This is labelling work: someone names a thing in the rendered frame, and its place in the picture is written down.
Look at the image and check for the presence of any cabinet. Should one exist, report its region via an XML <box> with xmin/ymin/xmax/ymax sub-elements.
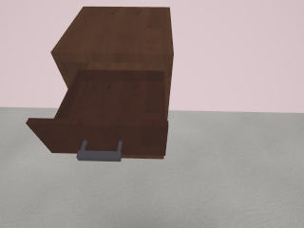
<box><xmin>51</xmin><ymin>6</ymin><xmax>174</xmax><ymax>160</ymax></box>

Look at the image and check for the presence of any drawer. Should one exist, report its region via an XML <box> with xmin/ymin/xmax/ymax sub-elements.
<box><xmin>26</xmin><ymin>69</ymin><xmax>169</xmax><ymax>156</ymax></box>

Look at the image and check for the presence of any handle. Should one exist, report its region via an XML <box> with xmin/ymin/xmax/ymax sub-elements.
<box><xmin>76</xmin><ymin>140</ymin><xmax>123</xmax><ymax>162</ymax></box>

